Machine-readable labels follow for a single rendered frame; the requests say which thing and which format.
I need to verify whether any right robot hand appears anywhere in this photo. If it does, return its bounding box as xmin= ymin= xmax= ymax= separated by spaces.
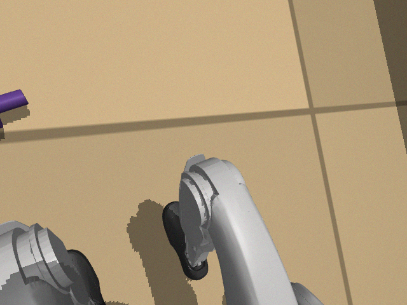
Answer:
xmin=290 ymin=281 xmax=323 ymax=305

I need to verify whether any left robot foot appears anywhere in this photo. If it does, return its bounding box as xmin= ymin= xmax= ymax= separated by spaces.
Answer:
xmin=67 ymin=250 xmax=106 ymax=305

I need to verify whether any bottle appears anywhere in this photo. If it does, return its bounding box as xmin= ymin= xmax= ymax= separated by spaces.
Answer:
xmin=0 ymin=89 xmax=29 ymax=128

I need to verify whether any right robot foot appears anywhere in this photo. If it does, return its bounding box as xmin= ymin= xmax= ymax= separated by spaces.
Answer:
xmin=162 ymin=201 xmax=208 ymax=280

